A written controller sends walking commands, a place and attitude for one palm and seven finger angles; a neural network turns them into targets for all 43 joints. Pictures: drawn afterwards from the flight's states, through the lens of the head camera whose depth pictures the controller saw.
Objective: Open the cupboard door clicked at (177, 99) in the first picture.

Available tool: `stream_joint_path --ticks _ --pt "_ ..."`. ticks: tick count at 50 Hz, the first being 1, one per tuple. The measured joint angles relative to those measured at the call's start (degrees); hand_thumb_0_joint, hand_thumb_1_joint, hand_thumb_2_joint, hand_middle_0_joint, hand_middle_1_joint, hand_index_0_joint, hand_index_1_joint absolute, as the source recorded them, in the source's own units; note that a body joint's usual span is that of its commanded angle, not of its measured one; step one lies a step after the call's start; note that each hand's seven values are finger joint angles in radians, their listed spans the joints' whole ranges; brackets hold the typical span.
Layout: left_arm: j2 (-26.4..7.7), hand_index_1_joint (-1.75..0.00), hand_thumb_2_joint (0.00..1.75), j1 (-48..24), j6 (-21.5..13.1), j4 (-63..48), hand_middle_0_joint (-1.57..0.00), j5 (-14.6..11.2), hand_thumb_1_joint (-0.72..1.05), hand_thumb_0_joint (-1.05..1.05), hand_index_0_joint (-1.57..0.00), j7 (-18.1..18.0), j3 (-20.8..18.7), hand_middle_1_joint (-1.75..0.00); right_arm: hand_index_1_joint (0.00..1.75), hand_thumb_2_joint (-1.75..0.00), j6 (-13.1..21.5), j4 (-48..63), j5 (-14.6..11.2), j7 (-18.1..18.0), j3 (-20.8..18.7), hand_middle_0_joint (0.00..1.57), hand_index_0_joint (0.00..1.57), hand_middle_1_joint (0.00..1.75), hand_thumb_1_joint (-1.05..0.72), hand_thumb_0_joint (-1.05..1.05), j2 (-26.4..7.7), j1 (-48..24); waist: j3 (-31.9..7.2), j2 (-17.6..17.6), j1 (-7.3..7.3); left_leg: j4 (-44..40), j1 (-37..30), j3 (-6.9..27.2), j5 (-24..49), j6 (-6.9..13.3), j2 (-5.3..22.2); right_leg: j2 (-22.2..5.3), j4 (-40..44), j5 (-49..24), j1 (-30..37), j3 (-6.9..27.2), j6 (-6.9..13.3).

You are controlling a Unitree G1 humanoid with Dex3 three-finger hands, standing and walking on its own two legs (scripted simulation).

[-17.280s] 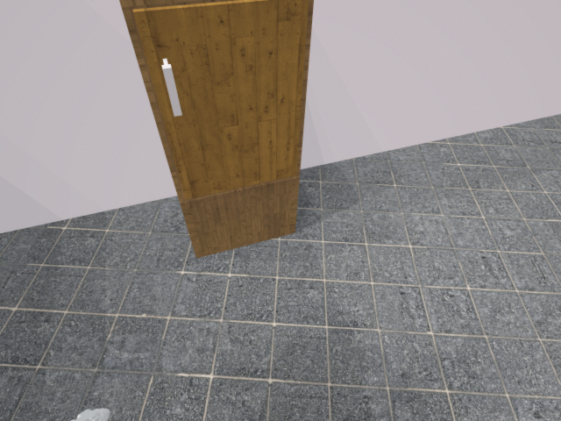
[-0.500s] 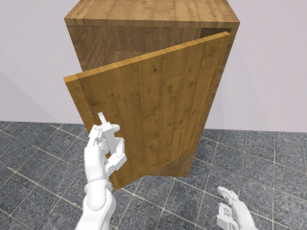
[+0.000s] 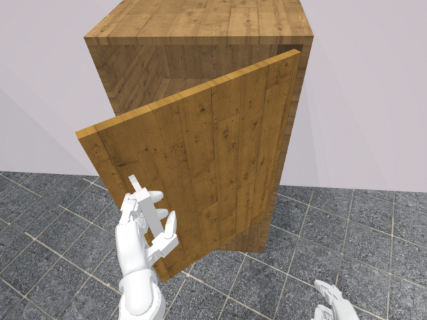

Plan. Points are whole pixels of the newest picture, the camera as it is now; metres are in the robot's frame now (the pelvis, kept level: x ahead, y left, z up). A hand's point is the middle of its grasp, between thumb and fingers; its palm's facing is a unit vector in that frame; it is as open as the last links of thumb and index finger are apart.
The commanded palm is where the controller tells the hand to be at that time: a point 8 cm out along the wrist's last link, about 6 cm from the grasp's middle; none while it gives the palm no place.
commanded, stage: open thumb and fingers to let go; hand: left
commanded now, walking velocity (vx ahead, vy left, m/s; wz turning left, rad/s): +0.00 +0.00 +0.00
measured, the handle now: (146, 207) +0.30 +0.14 +0.08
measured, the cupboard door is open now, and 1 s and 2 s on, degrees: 39 38 38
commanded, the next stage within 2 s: slide the hand sideways off the handle in 0.58 s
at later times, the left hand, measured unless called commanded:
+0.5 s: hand (159, 235) +0.25 +0.10 +0.07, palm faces +0.32 -0.95 +0.03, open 14.7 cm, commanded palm +0.21 +0.15 +0.07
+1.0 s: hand (149, 256) +0.22 +0.11 +0.07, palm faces -0.14 -0.99 +0.05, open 16.4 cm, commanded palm +0.20 +0.17 +0.07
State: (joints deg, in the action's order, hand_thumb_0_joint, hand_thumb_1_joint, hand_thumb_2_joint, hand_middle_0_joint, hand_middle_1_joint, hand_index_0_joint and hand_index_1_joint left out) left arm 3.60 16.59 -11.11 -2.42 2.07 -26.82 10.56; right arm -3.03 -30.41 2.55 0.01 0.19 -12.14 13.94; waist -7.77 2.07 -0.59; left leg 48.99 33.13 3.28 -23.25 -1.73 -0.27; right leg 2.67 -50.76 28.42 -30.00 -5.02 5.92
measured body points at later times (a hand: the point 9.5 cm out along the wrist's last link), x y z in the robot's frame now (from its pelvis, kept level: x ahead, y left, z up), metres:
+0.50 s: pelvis -0.01 +0.03 +0.00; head +0.00 +0.01 +0.45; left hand +0.23 +0.15 +0.07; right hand +0.17 -0.19 -0.09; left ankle +0.02 +0.16 -0.69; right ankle -0.02 -0.05 -0.69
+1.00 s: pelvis -0.02 +0.06 -0.01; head +0.00 +0.05 +0.44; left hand +0.22 +0.17 +0.07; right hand +0.14 -0.17 -0.08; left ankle +0.02 +0.16 -0.69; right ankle -0.02 -0.04 -0.69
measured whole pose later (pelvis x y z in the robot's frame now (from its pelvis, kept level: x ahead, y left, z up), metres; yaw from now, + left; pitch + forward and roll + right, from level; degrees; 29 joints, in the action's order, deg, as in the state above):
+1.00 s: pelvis -0.02 +0.06 -0.01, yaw -2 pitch +7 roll -1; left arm -3.7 19.2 -14.1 -7.5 -3.6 -4.2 14.5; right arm 1.2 -24.4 -0.6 0.4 1.6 -12.6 15.9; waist -6.0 2.8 -1.2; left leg 54.6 37.0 0.5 -24.7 2.0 -1.6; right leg 1.1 -53.6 27.7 -33.0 -2.4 1.3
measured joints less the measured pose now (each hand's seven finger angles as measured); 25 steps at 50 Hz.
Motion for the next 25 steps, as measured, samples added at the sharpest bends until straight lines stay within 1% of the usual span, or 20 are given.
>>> stream_joint_path --ticks 6,11,14,19,25 --pt "-0.7 -1.28 0.6 -0.1 -2.0 1.0 -0.34 -1.5 0.2 0.01 -0.35 1.0 -0.9 -1.25 0.3 -0.9 0.8 -0.3 -0.2 -0.1 -0.5 0.2 0.19 0.3 -0.9 0.01 -0.3 0.2 0.3 0.2 -0.45 -0.4 0.0 -0.2 0.5 0.2 0.2 0.2 0.3 -0.6 -0.1 0.2 0.1" --pt "-0.6 -1.24 0.46 -0.8 -3.2 2.1 -0.33 -1.6 -0.12 0.01 -0.33 0.4 -1.1 -1.23 0.3 -0.9 1.6 -0.5 -0.1 -0.1 -0.5 0.2 0.19 0.3 -0.9 0.01 -0.1 -0.2 0.6 0.3 -0.41 0.0 0.4 -0.2 0.5 0.4 0.1 0.1 0.2 -0.8 -0.5 0.2 -0.1" --pt "-0.6 -1.21 0.4 -1.5 -3.4 2.6 -0.32 -1.5 -0.27 0.0 -0.31 0.3 -1.0 -1.2 0.3 -0.9 1.8 -0.5 -0.1 0.0 -0.4 0.2 0.19 0.3 -0.9 0.01 0.1 -0.7 0.6 0.3 -0.26 0.2 0.7 -0.2 0.6 0.3 0.0 0.0 0.1 -0.9 -0.6 0.2 -0.4" --pt "-0.3 -1.09 0.34 -1.7 -3.1 2.5 -0.3 -1.2 -0.41 0.0 -0.29 0.0 -0.4 -1.08 0.3 -0.9 2.0 0.2 -0.2 0.2 0.0 0.2 0.19 0.3 -0.9 0.01 0.5 -1.1 0.6 0.3 0.05 0.6 0.9 -0.4 0.5 0.1 -0.2 -0.2 0.1 -1.0 -0.7 0.4 -1.0" --pt "0.6 -0.87 0.31 -1.0 -2.8 1.5 -0.26 0.8 -0.48 -0.01 -0.27 -1.2 2.8 -0.86 0.3 -0.9 2.2 1.3 -0.1 0.4 0.5 0.2 0.2 0.3 -0.9 0.01 0.9 -1.5 0.6 0.4 0.28 2.0 1.7 -0.7 -0.2 0.8 -0.6 -0.7 -0.7 -0.7 -1.1 0.8 -1.8"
